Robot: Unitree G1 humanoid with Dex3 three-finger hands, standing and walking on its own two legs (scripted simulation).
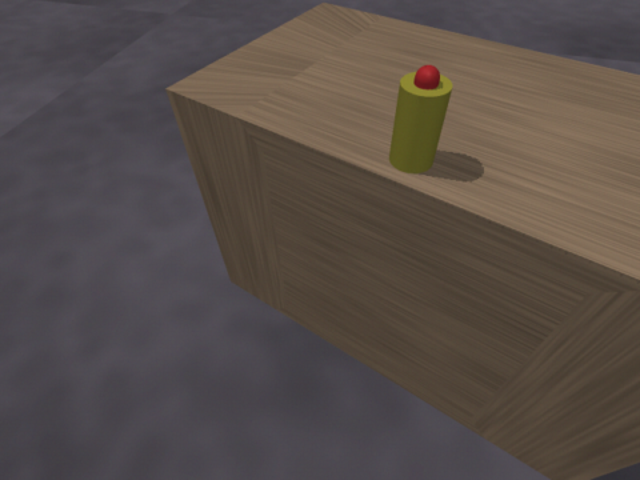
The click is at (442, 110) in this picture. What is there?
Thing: necked bottle
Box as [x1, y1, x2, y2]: [389, 65, 452, 173]
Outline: 425,65 416,72 406,74 400,80 389,160 393,166 405,172 421,172 428,169 431,166 452,86 451,82 446,77 441,75 434,66
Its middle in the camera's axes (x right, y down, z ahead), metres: +0.17 -0.22 +0.66
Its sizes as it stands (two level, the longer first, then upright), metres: 0.082 0.082 0.177
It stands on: a support 0.80 m high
